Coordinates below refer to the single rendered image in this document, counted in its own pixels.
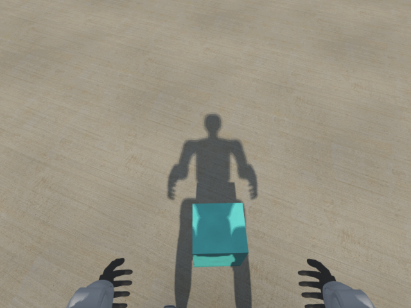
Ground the left robot forearm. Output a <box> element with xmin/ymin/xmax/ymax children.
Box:
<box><xmin>66</xmin><ymin>280</ymin><xmax>114</xmax><ymax>308</ymax></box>

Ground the robot left hand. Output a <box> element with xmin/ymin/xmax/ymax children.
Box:
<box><xmin>99</xmin><ymin>258</ymin><xmax>133</xmax><ymax>308</ymax></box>

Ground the robot right hand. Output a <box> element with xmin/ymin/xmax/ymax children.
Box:
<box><xmin>298</xmin><ymin>259</ymin><xmax>336</xmax><ymax>308</ymax></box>

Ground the right robot forearm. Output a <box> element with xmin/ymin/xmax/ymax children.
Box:
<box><xmin>322</xmin><ymin>281</ymin><xmax>375</xmax><ymax>308</ymax></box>

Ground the carton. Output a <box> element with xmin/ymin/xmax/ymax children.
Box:
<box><xmin>193</xmin><ymin>203</ymin><xmax>249</xmax><ymax>267</ymax></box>

